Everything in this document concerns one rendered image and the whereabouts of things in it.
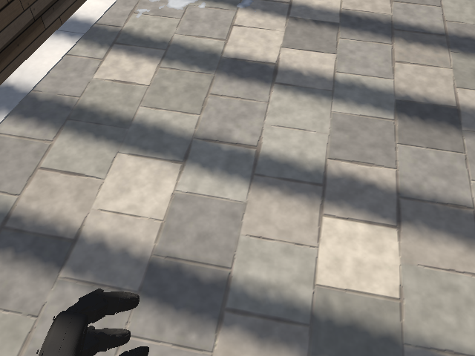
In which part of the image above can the left robot hand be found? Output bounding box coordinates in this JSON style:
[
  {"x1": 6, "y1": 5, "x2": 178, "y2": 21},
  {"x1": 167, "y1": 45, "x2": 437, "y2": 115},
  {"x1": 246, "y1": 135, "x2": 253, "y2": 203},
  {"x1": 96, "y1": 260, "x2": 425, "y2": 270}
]
[{"x1": 37, "y1": 289, "x2": 149, "y2": 356}]

